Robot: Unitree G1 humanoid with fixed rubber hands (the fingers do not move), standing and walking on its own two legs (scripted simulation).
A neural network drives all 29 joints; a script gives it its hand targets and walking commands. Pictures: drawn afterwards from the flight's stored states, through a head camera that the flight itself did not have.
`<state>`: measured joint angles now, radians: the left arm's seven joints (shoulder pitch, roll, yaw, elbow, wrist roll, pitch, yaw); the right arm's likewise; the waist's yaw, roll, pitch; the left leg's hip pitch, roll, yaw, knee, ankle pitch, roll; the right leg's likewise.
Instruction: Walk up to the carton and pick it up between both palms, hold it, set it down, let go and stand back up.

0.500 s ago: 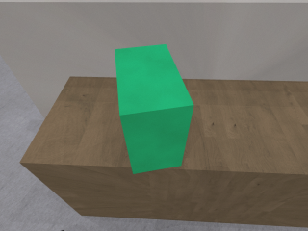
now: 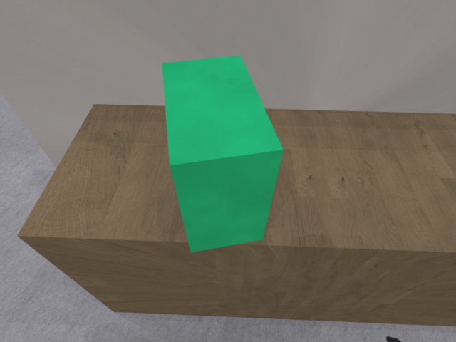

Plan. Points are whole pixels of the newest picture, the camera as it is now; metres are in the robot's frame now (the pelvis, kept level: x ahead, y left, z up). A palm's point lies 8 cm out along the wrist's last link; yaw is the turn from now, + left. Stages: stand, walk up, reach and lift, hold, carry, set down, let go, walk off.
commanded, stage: walk up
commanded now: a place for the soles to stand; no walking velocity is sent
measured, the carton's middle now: (215, 156) +0.47 +0.05 +0.05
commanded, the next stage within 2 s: reach and lift in 0.08 s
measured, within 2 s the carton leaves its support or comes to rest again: neither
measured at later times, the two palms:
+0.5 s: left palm (98, 338) +0.16 +0.25 -0.09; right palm out of the picture +0.13 -0.28 -0.09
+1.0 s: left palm out of the picture +0.14 +0.23 -0.05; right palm out of the picture +0.15 -0.24 -0.05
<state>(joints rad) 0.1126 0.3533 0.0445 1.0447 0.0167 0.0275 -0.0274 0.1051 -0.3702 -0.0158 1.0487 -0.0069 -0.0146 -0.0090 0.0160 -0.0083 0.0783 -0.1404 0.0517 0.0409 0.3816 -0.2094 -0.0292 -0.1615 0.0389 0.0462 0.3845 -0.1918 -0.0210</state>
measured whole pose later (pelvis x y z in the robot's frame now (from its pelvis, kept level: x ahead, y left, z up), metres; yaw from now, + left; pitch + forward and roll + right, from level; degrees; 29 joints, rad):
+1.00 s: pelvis -0.01 +0.00 +0.00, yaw +1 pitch -4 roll +1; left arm 0.30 0.19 0.01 0.23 -0.01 0.28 0.09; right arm 0.31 -0.25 -0.06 0.45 0.04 -0.03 0.09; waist 0.03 -0.03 0.07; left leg -0.07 0.04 0.03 0.31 -0.17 -0.03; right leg -0.11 0.02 0.03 0.36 -0.18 -0.02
